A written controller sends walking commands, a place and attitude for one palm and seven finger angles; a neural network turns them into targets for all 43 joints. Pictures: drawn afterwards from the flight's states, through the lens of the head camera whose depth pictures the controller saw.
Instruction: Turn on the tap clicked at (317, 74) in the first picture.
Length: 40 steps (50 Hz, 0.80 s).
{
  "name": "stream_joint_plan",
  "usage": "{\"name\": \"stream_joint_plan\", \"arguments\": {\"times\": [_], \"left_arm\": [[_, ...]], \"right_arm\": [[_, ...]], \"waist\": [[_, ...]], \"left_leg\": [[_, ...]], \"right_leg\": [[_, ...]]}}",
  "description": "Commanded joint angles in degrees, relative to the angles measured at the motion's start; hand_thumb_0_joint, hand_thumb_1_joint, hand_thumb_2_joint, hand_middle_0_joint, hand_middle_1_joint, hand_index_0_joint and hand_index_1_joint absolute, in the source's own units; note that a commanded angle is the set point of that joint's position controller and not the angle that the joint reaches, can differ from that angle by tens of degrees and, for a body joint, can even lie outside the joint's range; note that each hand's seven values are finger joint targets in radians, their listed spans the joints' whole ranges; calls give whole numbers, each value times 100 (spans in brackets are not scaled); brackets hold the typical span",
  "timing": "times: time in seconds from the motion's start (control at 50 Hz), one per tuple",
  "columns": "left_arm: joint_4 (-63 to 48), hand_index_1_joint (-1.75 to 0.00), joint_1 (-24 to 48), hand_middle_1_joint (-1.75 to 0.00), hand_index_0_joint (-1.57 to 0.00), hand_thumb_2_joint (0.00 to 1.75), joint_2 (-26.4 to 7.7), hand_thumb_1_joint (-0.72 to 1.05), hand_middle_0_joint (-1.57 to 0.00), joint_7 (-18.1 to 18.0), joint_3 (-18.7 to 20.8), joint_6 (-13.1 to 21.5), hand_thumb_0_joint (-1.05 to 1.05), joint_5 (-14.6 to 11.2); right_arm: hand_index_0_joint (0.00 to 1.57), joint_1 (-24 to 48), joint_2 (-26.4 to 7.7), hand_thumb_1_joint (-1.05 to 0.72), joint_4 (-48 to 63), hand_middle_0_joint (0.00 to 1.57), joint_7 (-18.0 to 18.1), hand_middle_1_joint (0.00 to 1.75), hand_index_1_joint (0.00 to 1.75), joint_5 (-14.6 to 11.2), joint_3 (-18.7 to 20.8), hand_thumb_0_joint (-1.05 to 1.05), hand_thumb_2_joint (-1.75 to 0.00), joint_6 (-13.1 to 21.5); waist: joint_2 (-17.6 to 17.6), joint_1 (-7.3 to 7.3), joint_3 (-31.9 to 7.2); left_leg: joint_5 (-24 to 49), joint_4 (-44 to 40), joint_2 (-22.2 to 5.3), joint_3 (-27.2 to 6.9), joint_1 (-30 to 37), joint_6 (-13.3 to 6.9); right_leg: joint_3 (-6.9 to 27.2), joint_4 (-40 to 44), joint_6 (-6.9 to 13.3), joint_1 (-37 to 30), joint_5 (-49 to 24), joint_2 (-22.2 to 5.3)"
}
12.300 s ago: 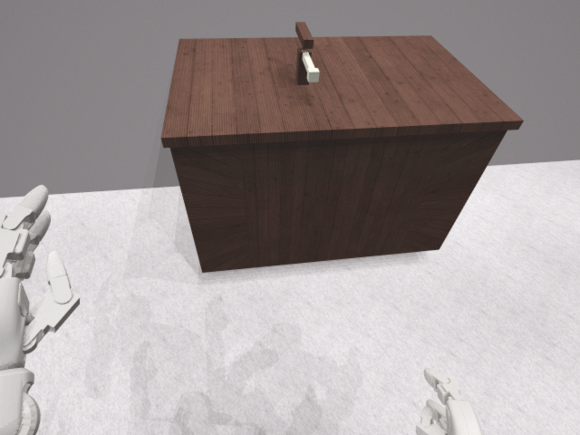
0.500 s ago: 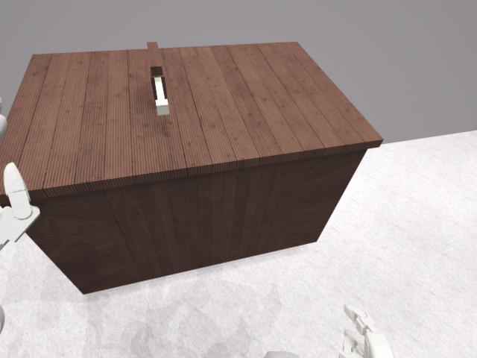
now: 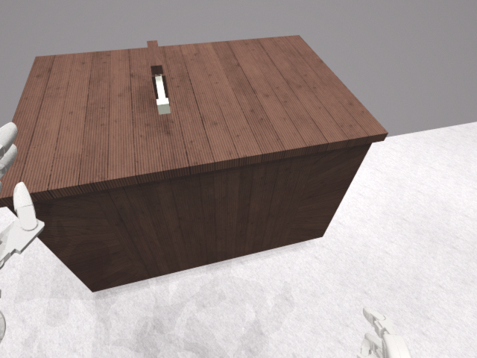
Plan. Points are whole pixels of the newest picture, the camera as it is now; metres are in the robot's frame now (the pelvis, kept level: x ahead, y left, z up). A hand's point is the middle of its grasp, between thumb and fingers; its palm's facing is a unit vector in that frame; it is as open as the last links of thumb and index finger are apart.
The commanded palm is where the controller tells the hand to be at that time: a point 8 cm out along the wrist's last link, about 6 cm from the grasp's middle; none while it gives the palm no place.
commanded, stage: look again from close up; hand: left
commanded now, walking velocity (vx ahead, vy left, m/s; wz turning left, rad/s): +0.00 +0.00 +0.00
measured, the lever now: (163, 106) +0.64 +0.23 +0.05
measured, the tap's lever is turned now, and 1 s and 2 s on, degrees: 0 0 0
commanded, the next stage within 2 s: shuffle to correct the standing spot in 0.30 s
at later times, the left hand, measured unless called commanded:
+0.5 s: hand (2, 219) +0.22 +0.30 +0.19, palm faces +0.45 -0.84 -0.29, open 7.4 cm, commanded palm +0.16 +0.31 +0.17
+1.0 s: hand (76, 154) +0.34 +0.27 +0.17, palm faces +0.30 -0.89 -0.34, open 7.4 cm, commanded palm +0.26 +0.31 +0.17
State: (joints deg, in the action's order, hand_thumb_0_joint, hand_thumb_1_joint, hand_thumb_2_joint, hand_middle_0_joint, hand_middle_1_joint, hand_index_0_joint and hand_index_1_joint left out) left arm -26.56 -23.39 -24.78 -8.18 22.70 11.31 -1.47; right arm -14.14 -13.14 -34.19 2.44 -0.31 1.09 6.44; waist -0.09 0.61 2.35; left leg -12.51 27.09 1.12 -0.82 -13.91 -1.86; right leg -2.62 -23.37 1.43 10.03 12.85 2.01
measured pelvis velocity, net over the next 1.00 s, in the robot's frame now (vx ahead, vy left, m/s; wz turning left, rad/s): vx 0.08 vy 0.04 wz -0.09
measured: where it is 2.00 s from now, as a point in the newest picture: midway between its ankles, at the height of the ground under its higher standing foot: (260, 341)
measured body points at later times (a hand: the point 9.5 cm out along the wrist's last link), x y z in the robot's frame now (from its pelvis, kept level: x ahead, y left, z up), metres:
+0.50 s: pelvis -0.01 +0.04 +0.00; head +0.00 +0.07 +0.45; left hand +0.19 +0.34 +0.20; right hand +0.16 -0.18 -0.06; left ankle +0.02 +0.10 -0.74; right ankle +0.00 -0.10 -0.74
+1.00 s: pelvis +0.08 +0.04 -0.01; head +0.11 +0.08 +0.43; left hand +0.32 +0.31 +0.19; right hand +0.22 -0.20 -0.08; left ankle +0.06 +0.13 -0.74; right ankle +0.06 -0.06 -0.65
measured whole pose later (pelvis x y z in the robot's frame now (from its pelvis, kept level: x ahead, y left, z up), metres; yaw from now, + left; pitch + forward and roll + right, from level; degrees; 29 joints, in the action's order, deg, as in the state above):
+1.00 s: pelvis +0.08 +0.04 -0.01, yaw -5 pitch -3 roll -1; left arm -29.3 -18.7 -23.9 -6.0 23.2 10.8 -2.5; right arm -12.1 -9.6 -32.8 -0.4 0.8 -0.7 5.1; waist -3.7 -1.4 5.1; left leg -21.9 35.1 0.3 3.0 -10.8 -2.9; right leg -1.0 -71.3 1.5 29.3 25.2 3.1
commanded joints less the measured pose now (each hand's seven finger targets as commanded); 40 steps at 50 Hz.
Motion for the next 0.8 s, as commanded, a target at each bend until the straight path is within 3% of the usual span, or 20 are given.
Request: {"name": "stream_joint_plan", "arguments": {"times": [0.0,0.04,0.08,0.14,0.18,0.2,0.22,0.26,0.28,0.32,0.36,0.4,0.48,0.52,0.58,0.64,0.68,0.7,0.74,0.78], "left_arm": [[382,-30,2668,-30,-20,90,-1732,90,-20,230,1456,686,0,82],[1049,-30,822,-30,-20,90,-203,90,-20,398,110,457,0,-123],[206,-30,72,-30,-20,90,369,90,-20,488,-524,320,0,-161],[-733,-30,-312,-30,-20,90,-73,90,-20,358,-315,160,0,-66],[-987,-30,-137,-30,-20,90,-1057,90,-20,169,675,157,0,-39],[-991,-30,-67,-30,-20,90,-983,90,-20,155,765,213,0,-78],[-1081,-30,101,-30,-20,90,-1097,90,-20,142,951,279,0,-112],[-1468,-30,614,-30,-20,90,-1138,90,-20,111,1016,395,0,-178],[-1939,-30,1094,-30,-20,90,-1400,90,-20,68,1143,438,0,-156],[-1843,-30,1110,-30,-20,90,-1075,90,-20,67,858,450,0,-132],[-1728,-30,1296,-30,-20,90,-883,90,-20,82,626,512,0,-96],[-1453,-30,1244,-30,-20,90,-536,90,-20,127,274,548,0,-77],[-353,-30,775,-30,-20,90,127,90,-20,184,-330,347,0,5],[-200,-30,852,-30,-20,90,21,90,-20,144,-290,251,0,20],[-284,-30,1004,-30,-20,90,-395,90,-20,105,57,152,0,39],[-743,-30,1174,-30,-20,90,-615,90,-20,104,192,151,0,30],[-1349,-30,1396,-30,-20,90,-889,90,-20,110,355,174,0,3],[-1539,-30,1407,-30,-20,90,-773,90,-20,85,313,213,0,-61],[-1854,-30,1354,-30,-20,90,-806,90,-20,-23,348,331,0,-43],[-2027,-30,1463,-30,-20,90,-824,90,-20,-79,351,387,0,-34]], "right_arm": [[20,316,-364,-90,499,20,-30,30,30,10,112,0,-90,470],[20,244,-659,-90,768,20,-199,30,30,-170,259,0,-90,488],[20,316,-663,-90,973,20,-418,30,30,-231,292,0,-90,441],[20,549,-601,-90,1203,20,-423,30,30,-215,210,0,-90,338],[20,682,-632,-90,1268,20,-283,30,30,-121,177,0,-90,262],[20,776,-544,-90,1347,20,-198,30,30,-97,110,0,-90,245],[20,857,-496,-90,1419,20,-109,30,30,-80,61,0,-90,236],[20,950,-450,-90,1412,20,17,30,30,-55,-13,0,-90,231],[20,970,-489,-90,1423,20,65,30,30,-36,-12,0,-90,238],[20,880,-439,-90,1390,20,54,30,30,-24,-48,0,-90,335],[20,853,-462,-90,1297,20,14,30,30,22,-79,0,-90,460],[20,758,-479,-90,1162,20,-20,30,30,60,-77,0,-90,557],[20,603,-569,-90,1068,20,-75,30,30,21,-2,0,-90,433],[20,553,-555,-90,1096,20,-78,30,30,-21,-8,0,-90,282],[20,637,-533,-90,1179,20,-40,30,30,4,-36,0,-90,114],[20,815,-479,-90,1281,20,-12,30,30,92,-66,0,-90,17],[20,895,-424,-90,1402,20,-25,30,30,90,-41,0,-90,43],[20,860,-404,-90,1359,20,-22,30,30,44,-23,0,-90,136],[20,733,-430,-90,1254,20,-68,30,30,31,-58,0,-90,256],[20,663,-372,-90,1096,20,-78,30,30,43,-96,0,-90,256]], "waist": [[84,19,-1024],[554,150,-1343],[796,156,-1491],[-189,148,-1322],[-778,153,-1090],[-1104,127,-987],[-1094,117,-883],[-137,84,-704],[698,87,-706],[1507,159,-810],[1565,151,-863],[1096,96,-919],[932,15,-432],[601,-30,-259],[275,25,-278],[212,114,-387],[-787,141,-312],[-1160,161,-300],[-583,196,-428],[167,79,-536]], "left_leg": [[1735,-31,-446,-68,542,161],[1844,39,-447,26,705,80],[2498,20,-630,-89,882,-42],[2077,-111,-803,-210,643,-50],[1046,-293,-653,-143,272,73],[711,-323,-586,-156,121,65],[484,-359,-516,-140,113,52],[166,-573,-530,-199,50,1],[97,-755,-580,-238,-85,-1],[-74,-868,-691,-239,-267,-56],[-352,-880,-663,-223,-201,-54],[-471,-858,-641,-297,157,8],[-2721,-1672,-1109,-1174,50,-152],[-2763,-1683,-1325,-1477,29,-289],[-2369,-1352,-1180,-1028,-231,-206],[-2156,-330,-847,-567,-1192,-88],[-1713,1427,-226,73,-1798,49],[-1202,2479,-93,333,-1896,118],[-1620,3005,-350,-18,-2157,145],[-1622,2045,-568,-38,-1624,92]], "right_leg": [[947,-31,287,13,-2404,-851],[906,-74,-105,-324,-2430,-769],[657,-230,-242,-303,-2172,-634],[501,-111,-214,-210,-1465,-503],[570,110,-115,-135,-867,-506],[551,159,-63,-70,-631,-543],[640,222,-33,81,-419,-551],[723,152,-9,135,-270,-474],[650,-36,-21,-43,-316,-380],[480,-235,-32,-441,-443,-273],[461,-142,-17,-463,-361,-265],[448,28,-1,-193,-171,-246],[34,-699,-8,700,926,134],[-51,-976,6,939,981,160],[-184,-349,64,433,957,117],[399,110,401,-609,1107,-219],[2230,765,1071,-469,2489,-1170],[3009,1085,1500,-437,2256,-1839],[3096,827,1876,-700,817,-2147],[2386,-24,1578,-623,-304,-2003]]}}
